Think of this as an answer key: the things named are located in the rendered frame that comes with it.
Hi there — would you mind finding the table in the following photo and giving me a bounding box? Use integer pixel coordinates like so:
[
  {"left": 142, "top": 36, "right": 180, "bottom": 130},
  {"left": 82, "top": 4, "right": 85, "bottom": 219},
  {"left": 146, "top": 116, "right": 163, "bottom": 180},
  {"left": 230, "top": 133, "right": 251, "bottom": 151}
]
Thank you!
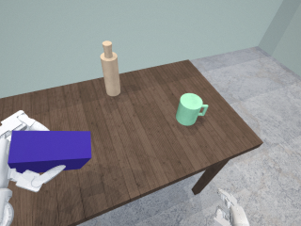
[{"left": 0, "top": 59, "right": 263, "bottom": 226}]

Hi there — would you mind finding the sponge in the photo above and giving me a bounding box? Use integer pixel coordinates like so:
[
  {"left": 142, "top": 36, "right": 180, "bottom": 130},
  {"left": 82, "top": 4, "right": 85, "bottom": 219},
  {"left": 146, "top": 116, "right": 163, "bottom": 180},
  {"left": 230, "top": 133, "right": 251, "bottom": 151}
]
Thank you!
[{"left": 8, "top": 130, "right": 92, "bottom": 174}]

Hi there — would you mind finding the robot right hand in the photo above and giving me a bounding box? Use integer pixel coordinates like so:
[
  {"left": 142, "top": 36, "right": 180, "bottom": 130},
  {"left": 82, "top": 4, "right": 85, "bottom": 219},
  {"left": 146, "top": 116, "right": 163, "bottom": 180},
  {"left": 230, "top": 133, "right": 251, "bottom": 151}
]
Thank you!
[{"left": 214, "top": 188, "right": 250, "bottom": 226}]

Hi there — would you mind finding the robot left hand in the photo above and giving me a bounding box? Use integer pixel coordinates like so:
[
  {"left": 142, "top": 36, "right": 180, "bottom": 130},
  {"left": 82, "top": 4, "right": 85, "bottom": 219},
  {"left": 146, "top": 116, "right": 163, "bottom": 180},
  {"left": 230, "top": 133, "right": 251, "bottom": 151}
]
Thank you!
[{"left": 0, "top": 110, "right": 66, "bottom": 193}]

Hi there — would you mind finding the left robot forearm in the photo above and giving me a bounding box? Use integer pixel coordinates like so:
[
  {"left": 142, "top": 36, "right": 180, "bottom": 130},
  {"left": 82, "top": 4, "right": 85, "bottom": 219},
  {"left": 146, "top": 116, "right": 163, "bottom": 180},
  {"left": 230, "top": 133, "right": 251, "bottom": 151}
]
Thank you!
[{"left": 0, "top": 188, "right": 14, "bottom": 226}]

